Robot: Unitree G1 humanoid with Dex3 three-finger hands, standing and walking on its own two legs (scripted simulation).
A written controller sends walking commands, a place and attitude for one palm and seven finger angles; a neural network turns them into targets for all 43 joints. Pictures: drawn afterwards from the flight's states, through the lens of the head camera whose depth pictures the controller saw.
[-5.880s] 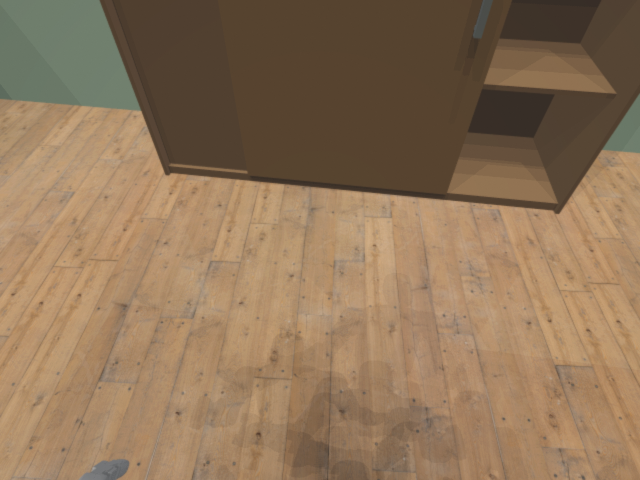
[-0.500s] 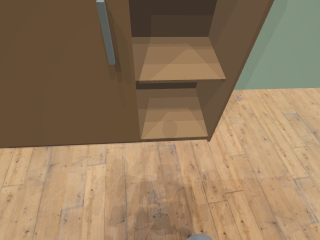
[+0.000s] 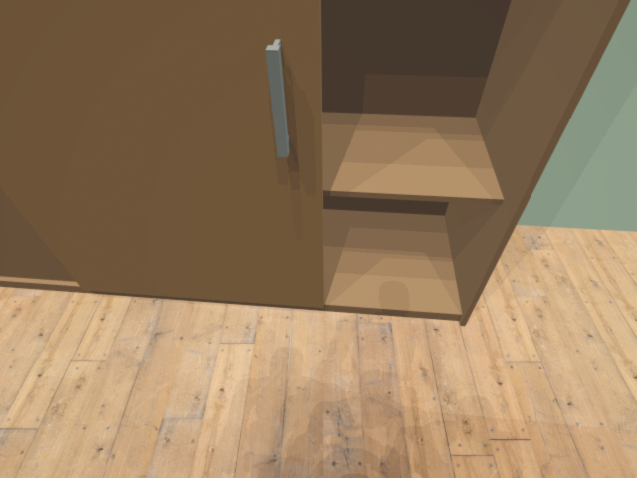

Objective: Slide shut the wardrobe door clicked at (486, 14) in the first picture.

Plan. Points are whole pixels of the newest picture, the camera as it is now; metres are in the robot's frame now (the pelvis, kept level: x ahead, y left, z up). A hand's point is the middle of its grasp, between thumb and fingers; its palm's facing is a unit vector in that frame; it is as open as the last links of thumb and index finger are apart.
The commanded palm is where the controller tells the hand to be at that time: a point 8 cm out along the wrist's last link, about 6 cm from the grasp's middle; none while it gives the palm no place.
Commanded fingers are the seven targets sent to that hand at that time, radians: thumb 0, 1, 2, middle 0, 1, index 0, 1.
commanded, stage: take the last steps up to it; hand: left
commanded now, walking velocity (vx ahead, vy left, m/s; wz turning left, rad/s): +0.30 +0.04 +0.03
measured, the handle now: (280, 101) +0.79 +0.16 +0.09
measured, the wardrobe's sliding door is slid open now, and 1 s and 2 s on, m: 0.50 0.50 0.50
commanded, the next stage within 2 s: come to a stop and stand still in 0.80 s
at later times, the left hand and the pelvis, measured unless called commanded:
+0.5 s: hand (172, 460) +0.18 +0.25 -0.18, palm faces +0.02 -0.98 -0.17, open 7.4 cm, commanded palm none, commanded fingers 0.00 0.90 0.90 -0.20 -0.30 -0.20 -0.30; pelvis +0.12 +0.07 -0.01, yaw -1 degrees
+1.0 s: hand (220, 370) +0.32 +0.21 -0.18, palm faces +0.03 -0.98 -0.21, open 7.2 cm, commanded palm none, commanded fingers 0.00 0.90 0.90 -0.20 -0.30 -0.20 -0.30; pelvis +0.29 +0.03 -0.01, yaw -2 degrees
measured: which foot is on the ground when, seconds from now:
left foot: up 0.00-0.12, down 0.14-0.68, up 0.70-1.00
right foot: down 0.00-0.14, up 0.16-0.64, down 0.66-1.00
